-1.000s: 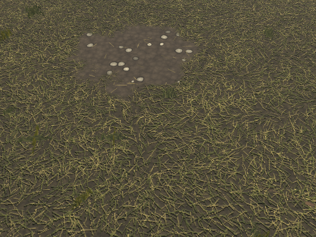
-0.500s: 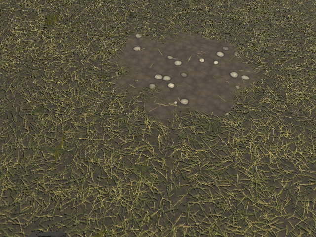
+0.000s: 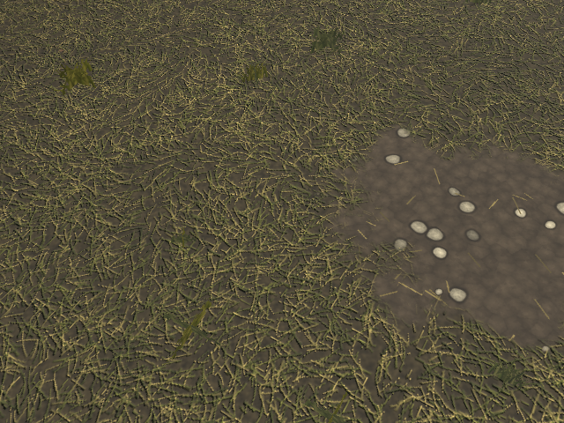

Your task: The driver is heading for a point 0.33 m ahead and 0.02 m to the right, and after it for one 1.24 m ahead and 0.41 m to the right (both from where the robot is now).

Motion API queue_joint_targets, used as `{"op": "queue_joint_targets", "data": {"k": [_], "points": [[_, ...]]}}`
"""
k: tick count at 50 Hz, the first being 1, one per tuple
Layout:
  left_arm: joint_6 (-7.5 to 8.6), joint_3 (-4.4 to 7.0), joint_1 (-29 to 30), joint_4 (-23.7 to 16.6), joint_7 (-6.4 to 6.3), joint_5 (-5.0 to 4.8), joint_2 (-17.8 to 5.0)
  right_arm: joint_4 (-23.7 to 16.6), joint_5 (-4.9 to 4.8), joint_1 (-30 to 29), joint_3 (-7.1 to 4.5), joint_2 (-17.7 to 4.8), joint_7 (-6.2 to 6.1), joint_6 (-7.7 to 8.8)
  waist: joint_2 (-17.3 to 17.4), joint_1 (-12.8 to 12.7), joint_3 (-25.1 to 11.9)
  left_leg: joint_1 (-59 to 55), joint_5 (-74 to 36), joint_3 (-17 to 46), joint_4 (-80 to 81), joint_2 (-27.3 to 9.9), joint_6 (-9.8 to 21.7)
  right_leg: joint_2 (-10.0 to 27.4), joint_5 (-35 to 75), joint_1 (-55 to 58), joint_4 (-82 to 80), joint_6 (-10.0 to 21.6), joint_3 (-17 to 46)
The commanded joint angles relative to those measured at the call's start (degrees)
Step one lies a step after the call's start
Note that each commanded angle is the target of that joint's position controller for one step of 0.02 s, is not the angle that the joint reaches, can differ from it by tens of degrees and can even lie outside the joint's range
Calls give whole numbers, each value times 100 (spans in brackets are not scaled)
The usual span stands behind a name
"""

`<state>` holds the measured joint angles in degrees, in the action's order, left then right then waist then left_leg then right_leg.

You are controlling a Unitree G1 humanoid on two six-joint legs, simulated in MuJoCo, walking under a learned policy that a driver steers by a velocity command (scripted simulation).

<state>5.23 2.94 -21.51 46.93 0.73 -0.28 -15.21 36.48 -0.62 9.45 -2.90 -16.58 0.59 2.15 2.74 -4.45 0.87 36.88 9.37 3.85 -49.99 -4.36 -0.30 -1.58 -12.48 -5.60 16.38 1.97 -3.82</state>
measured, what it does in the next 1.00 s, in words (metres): walks ahead, turning right: left foot, then right foot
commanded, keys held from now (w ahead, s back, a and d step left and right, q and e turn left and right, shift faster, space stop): w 0.16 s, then e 0.84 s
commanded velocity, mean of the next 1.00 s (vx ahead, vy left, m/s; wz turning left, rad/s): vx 0.20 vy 0.00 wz -0.31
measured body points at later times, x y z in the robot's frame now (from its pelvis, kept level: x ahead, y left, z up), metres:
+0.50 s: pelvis +0.21 +0.06 +0.00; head +0.25 +0.06 +0.45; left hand +0.37 +0.32 -0.12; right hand +0.30 -0.23 -0.11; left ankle +0.23 +0.15 -0.75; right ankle +0.28 -0.10 -0.69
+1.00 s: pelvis +0.27 +0.02 -0.01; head +0.31 -0.01 +0.44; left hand +0.53 +0.23 -0.09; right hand +0.32 -0.30 -0.12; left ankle +0.35 +0.16 -0.71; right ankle +0.28 -0.09 -0.75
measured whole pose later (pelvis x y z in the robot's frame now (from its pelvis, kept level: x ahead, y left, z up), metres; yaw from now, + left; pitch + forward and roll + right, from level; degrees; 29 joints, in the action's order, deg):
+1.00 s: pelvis +0.27 +0.02 -0.01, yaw -23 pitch +3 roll +1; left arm -2.2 4.6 -9.2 36.6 -1.6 -0.3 -17.8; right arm 43.7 -0.1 4.9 -4.2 -17.1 -1.7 -0.7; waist 0.5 -1.1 3.0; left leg 26.9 21.1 5.1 -46.6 0.5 -4.7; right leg -3.9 -8.8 -21.0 27.4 2.4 6.8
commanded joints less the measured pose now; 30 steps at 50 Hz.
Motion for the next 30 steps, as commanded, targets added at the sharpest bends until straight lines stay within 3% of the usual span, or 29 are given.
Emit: {"op": "queue_joint_targets", "data": {"k": [1, 4, 6, 7, 8, 9, 10, 11, 12, 13, 15, 16, 18, 20, 25, 30], "points": [[45, 219, 269, -288, -29, -71, -1027, -468, -10, -572, 46, -84, 87, 159, -683, 34, 127, -37, -732, -235, 989, -21, -11, 1360, 1495, 66, -727, 923, 815], [-36, 230, -48, -80, -20, -122, -1127, -605, -63, -998, 36, -146, 151, 197, -728, -84, 226, -247, -757, -367, 1530, 105, 83, 1519, 1586, 333, -639, 864, 796], [-100, 248, -102, 24, -30, -154, -1195, -676, -72, -1094, 3, -244, 189, 215, -795, -1, 260, -370, -473, -390, 1800, 170, 249, 1673, 1919, 619, -469, 784, 814], [-133, 261, -65, 52, -45, -163, -1247, -658, -58, -974, -34, -325, 197, 223, -827, 130, 186, -645, -337, -449, 1940, 252, 349, 1694, 2412, 716, -260, 724, 769], [-162, 269, 36, 61, -64, -180, -1299, -553, -23, -581, -107, -443, 186, 227, -822, 416, -52, -1304, -385, -586, 2161, 406, 475, 1601, 3267, 701, 221, 623, 600], [-187, 223, 29, 76, -78, -173, -1201, -316, 43, 150, -237, -667, 141, 227, -706, 785, -492, -2490, -694, -633, 2404, 529, 633, 1306, 3977, 413, 1183, 450, 430], [-160, 111, 82, -52, -93, -51, -968, -156, 150, 1026, -353, -1019, 62, 216, -403, 1159, -1241, -4139, -1660, 80, 2134, -226, 904, 997, 2910, -598, 2586, 182, 304], [-81, -130, -510, -210, -62, 70, -256, -168, 293, 1261, -412, -1529, 0, 174, 1132, 872, -2038, -6036, -2723, 2460, 2257, -1955, 1837, 34, -1224, -2766, 4785, -289, 194], [-25, -7, -512, -3, -62, -57, -758, -153, 230, 1392, -330, -1070, 2, 138, 868, 1097, -2510, -5794, -3132, 3009, 2537, -2137, 2079, -28, -2354, -2998, 5696, -357, 1130], [-38, 109, -132, -97, -65, -202, -1063, -141, 187, 1041, -227, -813, 9, 146, 593, 1018, -1645, -5130, -3770, 1923, 2519, -1898, 1864, 203, -2152, -3295, 5890, -364, 1179], [-151, 114, 250, -137, -128, -123, -878, -68, 114, 392, -126, -433, 49, 194, 202, 644, -841, -3936, -3765, 815, 2801, -1324, 1458, 590, -1574, -3189, 5240, -431, 930], [-265, 143, 183, -102, -155, -101, -829, -45, 118, 155, -108, -344, 54, 223, 277, 448, -669, -3352, -3627, 484, 3062, -1178, 1350, 695, -1335, -2770, 5005, -472, 894], [-461, 131, -3, -84, -194, -91, -588, 29, 199, -128, -146, -403, 35, 287, 303, 215, -563, -2649, -3707, 81, 3397, -1150, 1398, 613, -935, -2236, 4802, -591, 754], [-563, 141, 199, -269, -221, -47, -521, 114, 218, -300, -201, -555, -37, 294, 341, 159, -410, -2454, -3616, -254, 3579, -1190, 1441, 639, -580, -2329, 4376, -656, 718], [-619, 131, 868, -664, -70, -24, -461, 321, 153, -296, -261, -727, -229, 115, 268, 366, -413, -2650, -2779, -892, 3651, -1134, 1318, 703, 484, -2119, 3145, -541, 512], [-746, 230, 1359, -1080, 80, -17, -628, 490, 3, -174, -358, -964, -205, -86, 234, 519, -277, -3154, -2194, -861, 3162, -1441, 1212, 628, -186, -2160, 2463, -299, 288]]}}
Velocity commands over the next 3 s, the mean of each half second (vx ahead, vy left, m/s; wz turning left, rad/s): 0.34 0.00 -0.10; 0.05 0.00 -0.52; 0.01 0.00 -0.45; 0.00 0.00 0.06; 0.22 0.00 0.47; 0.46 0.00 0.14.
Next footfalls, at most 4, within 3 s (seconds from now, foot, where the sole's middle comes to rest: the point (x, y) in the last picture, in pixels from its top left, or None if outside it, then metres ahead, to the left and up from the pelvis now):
0.20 left None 0.27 0.15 -0.78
0.68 right None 0.32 -0.10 -0.78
1.12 left None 0.38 0.12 -0.78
1.50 right None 0.22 -0.08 -0.78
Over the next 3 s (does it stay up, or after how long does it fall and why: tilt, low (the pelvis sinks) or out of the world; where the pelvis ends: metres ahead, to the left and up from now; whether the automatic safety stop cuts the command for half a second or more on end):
stays up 0.63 -0.09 0.00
